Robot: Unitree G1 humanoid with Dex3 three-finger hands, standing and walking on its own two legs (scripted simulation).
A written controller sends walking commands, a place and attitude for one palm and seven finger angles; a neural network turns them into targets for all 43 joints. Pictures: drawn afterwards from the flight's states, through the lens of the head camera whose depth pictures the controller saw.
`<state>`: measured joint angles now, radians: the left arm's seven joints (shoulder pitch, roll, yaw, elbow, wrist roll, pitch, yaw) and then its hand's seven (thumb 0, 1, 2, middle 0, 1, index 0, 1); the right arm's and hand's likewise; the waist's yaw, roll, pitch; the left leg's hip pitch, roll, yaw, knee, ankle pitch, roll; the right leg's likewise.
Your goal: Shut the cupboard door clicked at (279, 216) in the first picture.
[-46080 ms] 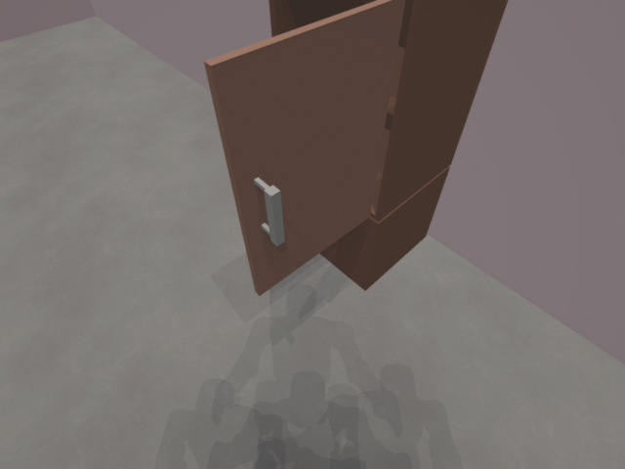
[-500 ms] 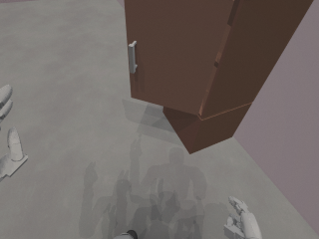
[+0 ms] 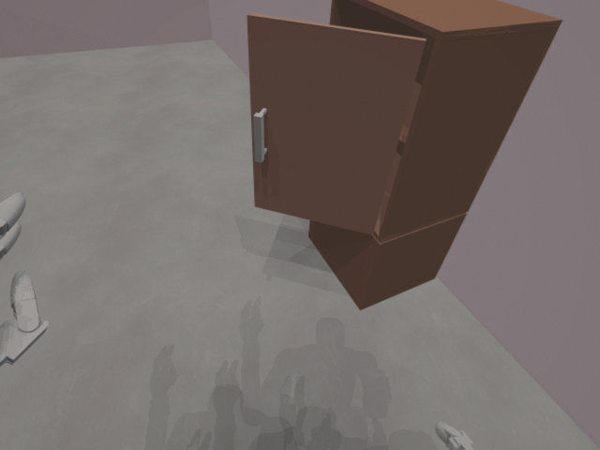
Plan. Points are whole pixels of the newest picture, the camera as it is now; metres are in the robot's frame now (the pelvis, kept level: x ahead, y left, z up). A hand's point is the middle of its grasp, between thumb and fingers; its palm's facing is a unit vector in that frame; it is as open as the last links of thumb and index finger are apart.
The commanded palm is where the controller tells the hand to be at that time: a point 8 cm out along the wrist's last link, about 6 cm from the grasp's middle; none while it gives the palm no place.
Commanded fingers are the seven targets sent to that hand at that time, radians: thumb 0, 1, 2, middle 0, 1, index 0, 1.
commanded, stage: stop stepping back and stand still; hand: left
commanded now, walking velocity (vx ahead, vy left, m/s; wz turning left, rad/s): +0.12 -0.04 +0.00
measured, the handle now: (261, 135) +0.93 +0.15 -0.04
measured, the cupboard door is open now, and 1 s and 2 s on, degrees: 47 47 47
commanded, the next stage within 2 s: let the arm hang, fingers relaxed in 0.28 s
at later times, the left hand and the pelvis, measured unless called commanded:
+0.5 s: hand (109, 367) +0.22 +0.26 +0.02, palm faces +0.19 -0.87 -0.45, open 7.4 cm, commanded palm none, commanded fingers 0.00 0.90 0.90 -0.20 -0.30 -0.20 -0.30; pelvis +0.01 +0.01 -0.01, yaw +2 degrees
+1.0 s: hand out of the picture -0.06 +0.19 -0.17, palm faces +0.06 -0.97 -0.22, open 7.3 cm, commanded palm none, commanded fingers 0.00 0.90 0.90 -0.20 -0.30 -0.20 -0.30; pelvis +0.00 +0.01 +0.01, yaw +2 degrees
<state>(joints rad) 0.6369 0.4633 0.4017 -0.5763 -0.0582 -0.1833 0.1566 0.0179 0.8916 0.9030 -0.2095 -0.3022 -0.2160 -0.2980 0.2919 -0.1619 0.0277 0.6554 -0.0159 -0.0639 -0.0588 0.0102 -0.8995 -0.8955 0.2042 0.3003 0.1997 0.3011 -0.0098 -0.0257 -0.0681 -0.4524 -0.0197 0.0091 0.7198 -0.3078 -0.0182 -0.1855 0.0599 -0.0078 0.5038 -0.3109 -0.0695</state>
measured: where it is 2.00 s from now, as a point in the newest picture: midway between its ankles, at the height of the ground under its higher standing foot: outside the picture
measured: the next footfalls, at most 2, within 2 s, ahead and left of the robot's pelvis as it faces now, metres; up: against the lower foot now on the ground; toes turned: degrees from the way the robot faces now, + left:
left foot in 0.06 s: +0.09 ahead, +0.12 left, +0.00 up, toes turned +3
